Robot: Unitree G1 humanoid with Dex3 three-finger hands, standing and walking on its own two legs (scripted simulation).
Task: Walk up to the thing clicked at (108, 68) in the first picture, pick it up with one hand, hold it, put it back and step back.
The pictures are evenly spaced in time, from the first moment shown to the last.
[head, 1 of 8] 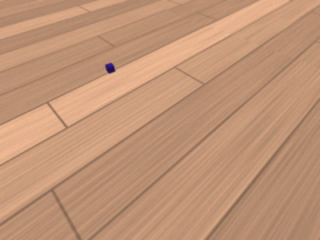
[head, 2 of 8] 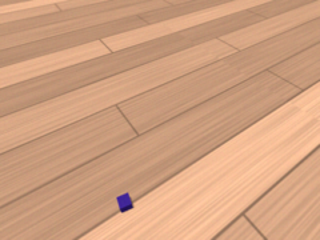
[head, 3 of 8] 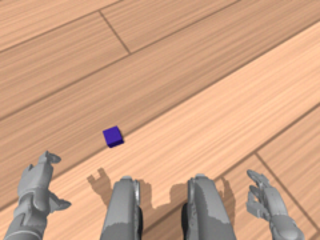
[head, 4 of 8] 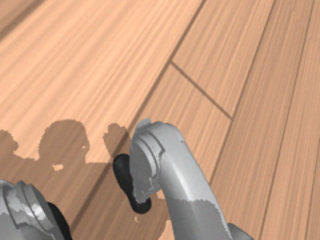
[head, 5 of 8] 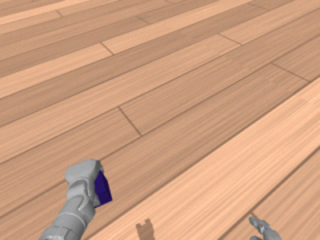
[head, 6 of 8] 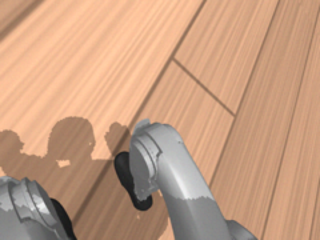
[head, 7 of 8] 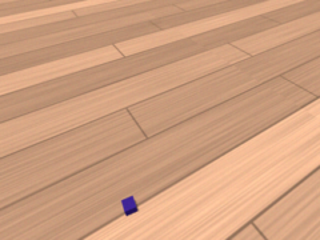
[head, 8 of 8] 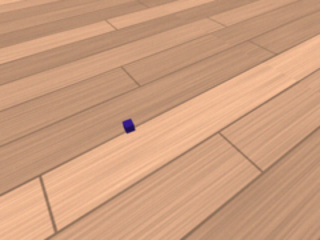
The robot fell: no
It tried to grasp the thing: yes
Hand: left
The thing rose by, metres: 0.66
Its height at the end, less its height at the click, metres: +0.00
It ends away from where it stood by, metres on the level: 0.01
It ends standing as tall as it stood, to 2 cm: yes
